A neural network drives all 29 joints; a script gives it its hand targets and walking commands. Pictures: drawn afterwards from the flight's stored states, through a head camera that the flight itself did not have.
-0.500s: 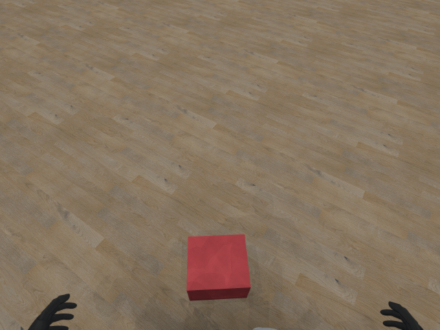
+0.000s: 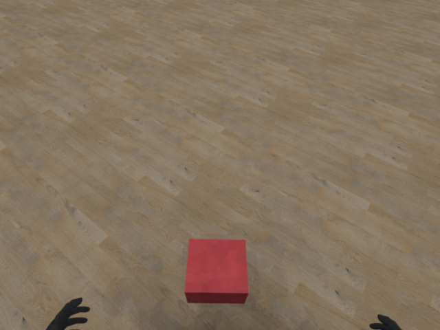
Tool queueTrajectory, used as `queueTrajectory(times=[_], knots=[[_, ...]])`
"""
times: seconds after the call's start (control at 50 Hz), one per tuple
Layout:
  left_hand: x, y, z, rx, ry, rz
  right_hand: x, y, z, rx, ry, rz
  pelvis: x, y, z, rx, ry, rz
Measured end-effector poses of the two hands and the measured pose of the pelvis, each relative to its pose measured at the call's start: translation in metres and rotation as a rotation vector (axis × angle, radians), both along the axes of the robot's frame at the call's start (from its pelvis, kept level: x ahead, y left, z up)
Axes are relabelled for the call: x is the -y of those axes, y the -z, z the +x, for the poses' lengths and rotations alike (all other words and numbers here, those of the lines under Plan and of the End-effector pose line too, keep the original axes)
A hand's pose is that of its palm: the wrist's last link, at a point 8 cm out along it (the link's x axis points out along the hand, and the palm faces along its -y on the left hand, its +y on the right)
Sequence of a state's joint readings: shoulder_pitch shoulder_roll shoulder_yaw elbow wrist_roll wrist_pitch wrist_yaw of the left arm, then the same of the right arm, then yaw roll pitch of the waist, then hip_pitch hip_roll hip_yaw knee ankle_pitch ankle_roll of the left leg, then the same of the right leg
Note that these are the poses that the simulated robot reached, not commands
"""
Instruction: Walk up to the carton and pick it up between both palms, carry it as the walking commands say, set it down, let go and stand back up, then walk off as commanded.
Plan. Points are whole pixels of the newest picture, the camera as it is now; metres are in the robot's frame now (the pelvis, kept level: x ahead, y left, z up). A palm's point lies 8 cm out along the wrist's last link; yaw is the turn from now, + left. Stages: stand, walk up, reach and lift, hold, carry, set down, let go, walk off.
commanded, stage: walk up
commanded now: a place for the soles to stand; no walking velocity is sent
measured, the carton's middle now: (216, 271) +0.44 +0.01 -0.69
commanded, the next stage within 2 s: reach and lift in 0.40 s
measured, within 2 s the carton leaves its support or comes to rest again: neither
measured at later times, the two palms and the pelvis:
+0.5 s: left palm (50, 329) +0.14 +0.32 -0.09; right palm (390, 327) +0.15 -0.30 -0.08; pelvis -0.01 +0.01 -0.01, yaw -1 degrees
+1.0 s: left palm (98, 278) +0.24 +0.28 -0.13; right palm (342, 277) +0.25 -0.26 -0.13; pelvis +0.00 +0.01 -0.05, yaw -2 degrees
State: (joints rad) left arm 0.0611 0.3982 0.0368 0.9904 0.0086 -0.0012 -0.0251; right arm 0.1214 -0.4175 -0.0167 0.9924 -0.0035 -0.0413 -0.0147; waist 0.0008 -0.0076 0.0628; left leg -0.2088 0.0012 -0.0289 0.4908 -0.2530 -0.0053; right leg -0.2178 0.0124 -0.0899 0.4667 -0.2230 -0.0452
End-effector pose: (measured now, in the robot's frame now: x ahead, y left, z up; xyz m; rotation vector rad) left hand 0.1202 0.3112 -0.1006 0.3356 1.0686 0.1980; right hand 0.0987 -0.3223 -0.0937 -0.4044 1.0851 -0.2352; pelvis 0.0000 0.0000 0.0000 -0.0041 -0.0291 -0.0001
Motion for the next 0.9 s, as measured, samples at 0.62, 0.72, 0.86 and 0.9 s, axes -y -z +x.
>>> queueTrajectory(times=[0.62,0.72,0.86,0.9], knots=[[0.008,-0.014,0.044,0.062,0.018,0.001,-0.025,0.001,0.055,0.064,-0.001,0.084,-0.007,0.011,-0.003,0.005,0.022,0.003],[0.014,-0.003,0.06,0.081,-0.019,-0.032,-0.029,0.011,0.07,0.07,0.009,0.108,-0.004,0.02,0.004,-0.048,0.043,0.011],[0.025,0.015,0.092,0.124,-0.025,-0.073,-0.045,0.025,0.118,0.124,-0.015,0.136,-0.002,0.034,0.009,-0.14,0.042,0.012],[0.028,0.021,0.1,0.136,-0.023,-0.08,-0.051,0.029,0.13,0.14,-0.021,0.141,-0.003,0.038,0.007,-0.171,0.041,0.011]])
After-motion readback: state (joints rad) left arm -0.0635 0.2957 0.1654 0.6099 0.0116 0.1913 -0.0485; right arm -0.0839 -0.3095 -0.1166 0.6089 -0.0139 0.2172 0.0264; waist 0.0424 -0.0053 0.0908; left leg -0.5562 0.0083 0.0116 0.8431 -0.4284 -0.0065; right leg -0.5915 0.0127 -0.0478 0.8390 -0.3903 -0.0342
